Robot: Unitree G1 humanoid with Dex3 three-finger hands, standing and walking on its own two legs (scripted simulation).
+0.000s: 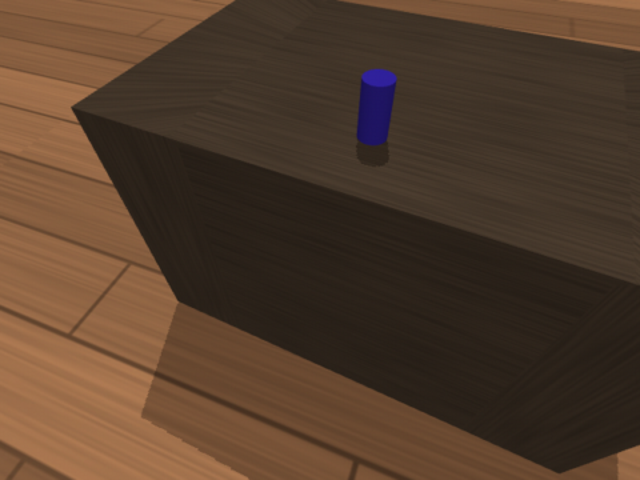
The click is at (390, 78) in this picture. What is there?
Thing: squat round
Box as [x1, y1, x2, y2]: [357, 69, 396, 145]
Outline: 382,69 368,70 363,73 361,79 357,137 360,141 366,144 373,145 382,143 387,136 396,77 393,73
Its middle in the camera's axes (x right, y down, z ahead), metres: +0.11 -0.24 +0.70
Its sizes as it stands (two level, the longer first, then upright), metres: 0.059 0.059 0.118
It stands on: a support 0.80 m high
